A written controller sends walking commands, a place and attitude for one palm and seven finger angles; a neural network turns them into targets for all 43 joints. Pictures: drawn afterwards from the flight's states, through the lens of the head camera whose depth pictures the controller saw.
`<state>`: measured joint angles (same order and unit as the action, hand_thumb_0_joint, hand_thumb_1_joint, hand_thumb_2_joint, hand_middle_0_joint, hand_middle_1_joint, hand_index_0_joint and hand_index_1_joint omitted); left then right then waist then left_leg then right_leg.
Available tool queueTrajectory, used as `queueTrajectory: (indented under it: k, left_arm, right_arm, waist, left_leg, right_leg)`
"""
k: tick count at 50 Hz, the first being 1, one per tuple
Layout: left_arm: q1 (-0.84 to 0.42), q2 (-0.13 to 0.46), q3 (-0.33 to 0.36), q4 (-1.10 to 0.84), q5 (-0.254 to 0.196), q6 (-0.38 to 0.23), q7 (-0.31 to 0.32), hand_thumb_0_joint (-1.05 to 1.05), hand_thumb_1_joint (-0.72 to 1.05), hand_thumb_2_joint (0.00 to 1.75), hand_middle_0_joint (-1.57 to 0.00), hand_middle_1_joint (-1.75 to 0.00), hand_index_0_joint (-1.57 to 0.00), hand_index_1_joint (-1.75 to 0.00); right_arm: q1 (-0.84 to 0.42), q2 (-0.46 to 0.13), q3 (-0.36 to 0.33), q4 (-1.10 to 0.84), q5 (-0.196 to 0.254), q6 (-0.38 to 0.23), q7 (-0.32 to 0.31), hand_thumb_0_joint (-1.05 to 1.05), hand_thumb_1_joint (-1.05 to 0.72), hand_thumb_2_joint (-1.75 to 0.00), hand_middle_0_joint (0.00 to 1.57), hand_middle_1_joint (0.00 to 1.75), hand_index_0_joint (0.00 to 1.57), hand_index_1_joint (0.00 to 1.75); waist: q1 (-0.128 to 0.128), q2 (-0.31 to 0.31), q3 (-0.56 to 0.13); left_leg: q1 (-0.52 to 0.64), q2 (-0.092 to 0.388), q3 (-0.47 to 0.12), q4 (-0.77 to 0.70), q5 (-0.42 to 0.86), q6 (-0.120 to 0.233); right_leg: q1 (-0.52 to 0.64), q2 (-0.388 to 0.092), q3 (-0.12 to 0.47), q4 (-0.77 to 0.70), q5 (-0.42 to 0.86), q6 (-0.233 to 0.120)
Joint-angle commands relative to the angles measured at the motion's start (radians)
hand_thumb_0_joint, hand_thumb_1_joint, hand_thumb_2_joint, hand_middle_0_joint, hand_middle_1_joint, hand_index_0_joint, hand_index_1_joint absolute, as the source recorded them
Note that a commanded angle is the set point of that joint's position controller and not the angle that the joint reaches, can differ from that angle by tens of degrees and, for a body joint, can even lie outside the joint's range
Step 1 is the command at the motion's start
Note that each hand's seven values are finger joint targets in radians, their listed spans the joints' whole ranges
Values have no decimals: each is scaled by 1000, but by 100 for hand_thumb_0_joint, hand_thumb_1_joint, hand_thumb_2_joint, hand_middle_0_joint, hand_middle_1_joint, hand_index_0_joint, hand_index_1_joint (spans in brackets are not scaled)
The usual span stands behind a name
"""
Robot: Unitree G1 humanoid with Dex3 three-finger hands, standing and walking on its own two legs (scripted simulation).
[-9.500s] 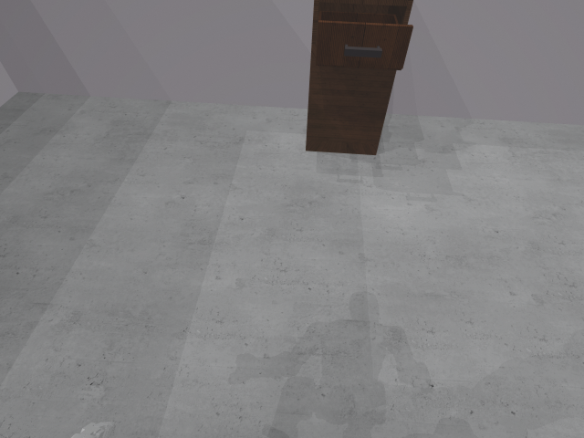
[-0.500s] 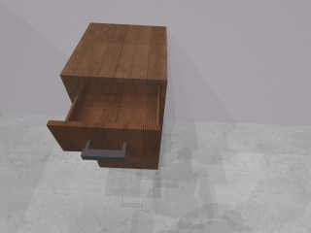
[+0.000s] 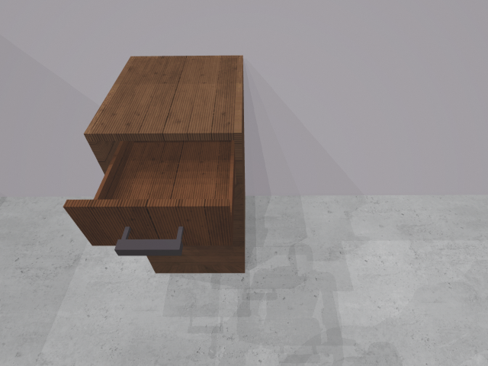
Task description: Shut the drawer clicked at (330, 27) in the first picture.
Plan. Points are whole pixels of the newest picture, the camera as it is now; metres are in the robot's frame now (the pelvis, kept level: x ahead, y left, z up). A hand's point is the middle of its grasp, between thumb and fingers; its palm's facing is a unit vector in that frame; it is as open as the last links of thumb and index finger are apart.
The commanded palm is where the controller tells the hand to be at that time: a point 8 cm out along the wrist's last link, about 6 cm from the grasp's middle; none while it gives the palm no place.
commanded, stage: come to a stop and stand still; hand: left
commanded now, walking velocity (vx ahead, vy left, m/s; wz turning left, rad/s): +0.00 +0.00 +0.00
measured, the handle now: (151, 239) +0.39 +0.24 -0.10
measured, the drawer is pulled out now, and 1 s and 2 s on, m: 0.21 0.21 0.21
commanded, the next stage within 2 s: look again from close up in 0.28 s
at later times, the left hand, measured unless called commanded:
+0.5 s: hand out of the picture -0.05 +0.15 -0.18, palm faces +0.03 -0.99 -0.15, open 7.4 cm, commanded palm none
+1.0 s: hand out of the picture +0.01 +0.24 -0.16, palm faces +0.14 -0.97 -0.18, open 7.4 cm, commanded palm +0.07 +0.28 -0.07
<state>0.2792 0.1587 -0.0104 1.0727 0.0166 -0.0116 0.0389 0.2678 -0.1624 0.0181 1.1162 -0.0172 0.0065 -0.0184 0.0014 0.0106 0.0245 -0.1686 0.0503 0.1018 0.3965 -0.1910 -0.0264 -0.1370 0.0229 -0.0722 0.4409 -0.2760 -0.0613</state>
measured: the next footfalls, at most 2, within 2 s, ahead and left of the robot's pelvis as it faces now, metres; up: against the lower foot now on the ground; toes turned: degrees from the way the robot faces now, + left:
none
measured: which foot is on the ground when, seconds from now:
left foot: down 0.00-1.00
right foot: down 0.00-1.00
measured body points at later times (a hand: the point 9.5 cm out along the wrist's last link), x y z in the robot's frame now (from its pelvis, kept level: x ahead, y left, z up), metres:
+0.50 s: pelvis -0.01 +0.01 -0.01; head +0.01 +0.01 +0.44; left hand -0.05 +0.20 -0.16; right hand -0.02 -0.20 -0.17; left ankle +0.01 +0.13 -0.74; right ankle -0.02 -0.07 -0.74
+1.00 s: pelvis -0.02 +0.06 -0.01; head -0.02 +0.07 +0.44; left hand +0.00 +0.29 -0.14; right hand -0.01 -0.16 -0.15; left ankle +0.01 +0.14 -0.74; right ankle -0.02 -0.07 -0.74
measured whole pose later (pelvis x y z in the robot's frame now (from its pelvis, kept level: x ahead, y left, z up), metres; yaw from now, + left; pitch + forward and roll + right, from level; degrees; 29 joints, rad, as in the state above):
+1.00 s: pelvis -0.02 +0.06 -0.01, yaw +1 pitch -1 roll -1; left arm 0.44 0.16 0.01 0.69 -0.05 0.09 0.05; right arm 0.35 -0.17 0.03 0.98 0.01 -0.06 -0.03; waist 0.00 -0.01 0.03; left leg -0.26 -0.04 0.08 0.49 -0.22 0.07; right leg -0.21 -0.05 -0.06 0.50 -0.26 0.01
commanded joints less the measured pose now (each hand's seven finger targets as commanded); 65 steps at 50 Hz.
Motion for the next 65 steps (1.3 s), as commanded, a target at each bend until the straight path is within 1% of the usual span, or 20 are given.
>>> queueTrajectory:
  k: [1,18,19,20,22,25,28,45,46,47,48,49,50,51,52,54,57,59,61,65]
  left_arm:
    - [81,96,16,-12,-6,-13,2,0,90,90,-20,-30,-20,-30]
    - [183,25,7,40,-8,-24,5,0,90,90,-20,-30,-20,-30]
    - [218,69,13,62,12,-51,39,0,90,90,-20,-30,-20,-30]
    - [207,124,24,39,7,-53,39,0,90,90,-20,-30,-20,-30]
    - [179,75,19,10,-7,-47,31,0,90,90,-20,-30,-20,-30]
    - [135,41,13,-8,-4,-31,21,0,90,90,-20,-30,-20,-30]
    - [127,48,13,-16,-3,-20,13,0,90,90,-20,-30,-20,-30]
    - [117,70,12,-44,2,-2,-1,0,90,90,-20,-30,-20,-30]
    - [121,65,10,-40,1,-3,-1,0,90,90,-20,-30,-20,-30]
    - [151,103,2,-13,13,-13,35,0,90,90,-20,-30,-20,-30]
    - [-602,349,181,-1624,-197,-234,40,0,90,90,-22,-32,-22,-32]
    - [-135,279,134,-1410,-123,-189,77,0,90,90,-24,-34,-24,-34]
    - [166,55,-3,-1241,-151,-64,103,0,90,90,-26,-37,-26,-37]
    - [183,-72,-89,-1183,-182,-53,85,0,90,90,-28,-39,-28,-39]
    - [115,-18,-32,-1215,-194,-104,76,0,90,90,-30,-41,-30,-41]
    - [172,18,47,-1065,-191,-233,29,0,90,90,-34,-45,-34,-45]
    - [361,-80,9,-969,-210,-485,-124,0,90,90,-40,-52,-40,-52]
    - [378,-24,39,-997,-205,-638,-234,0,90,90,-44,-56,-44,-56]
    - [451,39,99,-1017,-195,-609,-264,0,90,90,-48,-60,-48,-60]
    - [278,137,178,-1327,-241,-485,-216,0,90,90,-56,-69,-56,-69]
  right_arm:
    - [56,-61,-8,-17,4,-10,-5,0,-90,-90,20,30,20,30]
    - [130,-10,-6,18,6,-20,-16,0,-90,-90,20,30,20,30]
    - [-14,-53,-19,-49,10,-40,-6,0,-90,-90,20,30,20,30]
    - [30,-24,-18,-99,14,-30,-11,0,-90,-90,20,30,20,30]
    - [132,0,-25,-87,13,-35,-15,0,-90,-90,20,30,20,30]
    - [118,-28,-29,-75,6,-24,-15,0,-90,-90,20,30,20,30]
    - [88,-43,-25,-84,2,-18,-6,0,-90,-90,20,30,20,30]
    - [75,-110,-26,-86,2,-28,-1,0,-90,-90,20,30,20,30]
    - [73,-113,-25,-85,2,-29,-1,0,-90,-90,20,30,20,30]
    - [-34,-138,-26,-147,13,-32,2,0,-90,-90,20,30,20,30]
    - [-13,-276,-52,-511,65,-187,-39,0,-90,-90,20,30,20,30]
    - [-70,-204,-11,-441,66,-292,-69,0,-90,-90,20,30,20,30]
    - [-78,-168,-28,-432,70,-337,-52,0,-90,-90,20,30,20,30]
    - [-48,-178,-25,-400,73,-351,-47,0,-90,-90,20,30,20,30]
    - [-60,-203,-46,-446,60,-360,-44,0,-90,-90,20,30,20,30]
    - [-74,-227,-67,-490,31,-354,-26,0,-90,-90,20,30,20,30]
    - [-130,-204,-96,-593,18,-347,19,0,-90,-90,20,30,20,30]
    - [-166,-209,-117,-656,12,-331,52,0,-90,-90,20,30,20,30]
    - [-188,-216,-119,-735,32,-297,65,0,-90,-90,20,30,20,30]
    - [-177,-200,-105,-830,49,-229,20,0,-90,-90,20,30,20,30]
  waist:
    - [3,-32,76]
    - [1,-17,74]
    - [42,-13,115]
    - [-21,-32,65]
    - [-40,-84,-162]
    - [-30,-102,14]
    - [-14,22,142]
    - [9,3,68]
    - [9,1,62]
    - [43,-9,137]
    - [-125,184,-402]
    - [1,252,-421]
    - [-30,222,-239]
    - [-49,139,-81]
    - [-58,89,2]
    - [-58,-116,1]
    - [20,-273,-114]
    - [34,-166,-174]
    - [82,11,-209]
    - [59,4,-312]
  left_leg:
    - [2,59,-75,-57,17,30]
    - [-1,61,-73,-43,37,33]
    - [-151,45,-29,217,-49,-3]
    - [-149,9,-46,200,-116,6]
    - [-59,0,-59,149,-58,40]
    - [-47,37,-93,85,6,47]
    - [-123,37,-139,22,-66,55]
    - [-153,66,-228,-137,-173,85]
    - [-140,65,-224,-132,-155,85]
    - [-178,50,-119,58,-55,45]
    - [168,-37,-158,-10,52,24]
    - [225,35,-212,-49,31,-5]
    - [65,28,-252,-106,-94,-45]
    - [-30,5,-240,-82,-172,-20]
    - [-130,-10,-249,-13,-229,-3]
    - [-295,-28,-233,141,-289,15]
    - [-475,-40,-160,364,-233,12]
    - [-562,-49,-133,488,-198,9]
    - [-572,-51,-141,478,-238,7]
    - [-615,-54,-149,507,-310,40]
  right_leg:
    - [-96,-146,159,-166,76,14]
    - [-92,-131,142,-164,99,11]
    - [-86,-223,248,-134,696,101]
    - [16,-274,224,-78,1034,84]
    - [129,-223,145,29,916,-1]
    - [-79,-162,134,-53,314,-10]
    - [-179,-125,139,-93,-52,-6]
    - [-56,-110,71,-36,25,27]
    - [-56,-114,72,-38,38,29]
    - [-124,-147,105,-74,107,33]
    - [-92,-39,-4,34,159,26]
    - [-162,-24,-7,155,5,16]
    - [-293,-17,-26,221,-115,30]
    - [-340,-22,-18,220,-91,34]
    - [-369,-22,-29,182,-97,36]
    - [-464,-12,-45,186,-158,38]
    - [-598,-3,-42,362,-250,26]
    - [-658,-5,-17,467,-239,15]
    - [-670,-7,-12,534,-214,3]
    - [-642,5,35,527,-236,15]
